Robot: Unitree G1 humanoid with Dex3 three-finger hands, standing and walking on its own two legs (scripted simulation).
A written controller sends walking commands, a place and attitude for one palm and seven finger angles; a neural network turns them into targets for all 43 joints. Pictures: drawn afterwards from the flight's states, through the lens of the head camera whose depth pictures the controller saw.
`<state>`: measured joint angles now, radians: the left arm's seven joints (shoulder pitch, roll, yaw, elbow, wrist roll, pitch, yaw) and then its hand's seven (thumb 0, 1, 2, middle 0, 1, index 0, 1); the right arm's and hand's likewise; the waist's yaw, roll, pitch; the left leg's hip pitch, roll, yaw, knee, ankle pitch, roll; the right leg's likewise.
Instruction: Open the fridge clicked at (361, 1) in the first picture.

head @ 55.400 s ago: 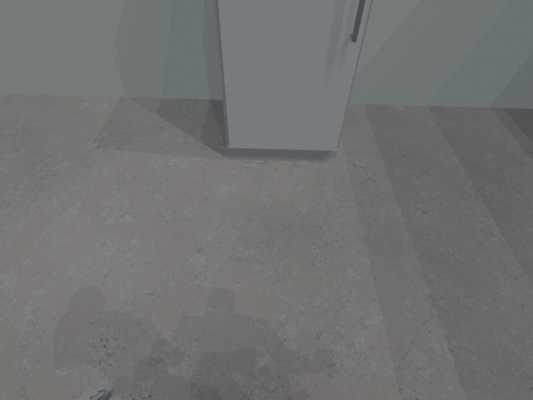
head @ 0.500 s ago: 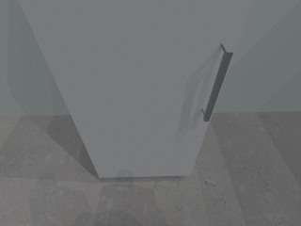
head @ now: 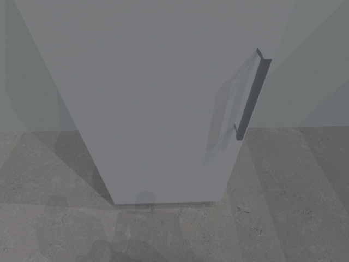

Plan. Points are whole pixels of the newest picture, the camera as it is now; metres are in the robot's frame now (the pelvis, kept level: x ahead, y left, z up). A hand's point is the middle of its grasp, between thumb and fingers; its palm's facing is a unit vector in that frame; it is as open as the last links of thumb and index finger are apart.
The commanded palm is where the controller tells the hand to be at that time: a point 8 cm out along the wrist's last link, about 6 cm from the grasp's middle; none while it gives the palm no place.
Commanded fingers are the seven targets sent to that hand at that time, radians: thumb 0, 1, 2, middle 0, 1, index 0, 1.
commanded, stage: look again from close up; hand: right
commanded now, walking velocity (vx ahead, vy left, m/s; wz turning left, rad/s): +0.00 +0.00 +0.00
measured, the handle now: (248, 100) +0.54 -0.18 +0.09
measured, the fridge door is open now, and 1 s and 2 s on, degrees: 0 0 0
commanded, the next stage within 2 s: raise the hand to about handle height in 0.86 s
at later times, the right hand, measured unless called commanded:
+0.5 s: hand out of the picture +0.00 -0.16 -0.18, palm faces +0.02 +0.99 -0.17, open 7.4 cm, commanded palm none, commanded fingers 0.00 -0.90 -0.90 0.20 0.30 0.20 0.30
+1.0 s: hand out of the picture +0.01 -0.16 -0.17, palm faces +0.06 +0.99 -0.16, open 7.4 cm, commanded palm +0.11 -0.21 -0.07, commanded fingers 0.00 -0.83 -0.87 0.20 0.34 0.20 0.34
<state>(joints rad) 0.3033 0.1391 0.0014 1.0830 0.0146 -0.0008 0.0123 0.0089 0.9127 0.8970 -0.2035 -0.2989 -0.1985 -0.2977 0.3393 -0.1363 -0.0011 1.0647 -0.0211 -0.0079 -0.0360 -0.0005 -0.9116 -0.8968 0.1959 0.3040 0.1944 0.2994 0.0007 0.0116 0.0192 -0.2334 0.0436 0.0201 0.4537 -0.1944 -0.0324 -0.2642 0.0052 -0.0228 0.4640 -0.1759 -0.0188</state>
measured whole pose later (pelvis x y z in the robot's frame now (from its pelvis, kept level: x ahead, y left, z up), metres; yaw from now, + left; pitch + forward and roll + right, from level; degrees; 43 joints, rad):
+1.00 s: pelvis +0.01 +0.00 +0.00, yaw +1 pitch -2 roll +1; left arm 0.31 0.14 -0.01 1.07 0.00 -0.01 0.02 0.01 0.92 0.90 -0.20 -0.30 -0.20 -0.30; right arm 0.38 -0.13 0.01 0.93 0.02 0.05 -0.05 0.00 -0.91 -0.90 0.20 0.30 0.20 0.30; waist 0.00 0.01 0.04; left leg -0.21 0.03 0.01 0.45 -0.21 -0.03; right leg -0.24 -0.01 -0.03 0.48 -0.20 -0.02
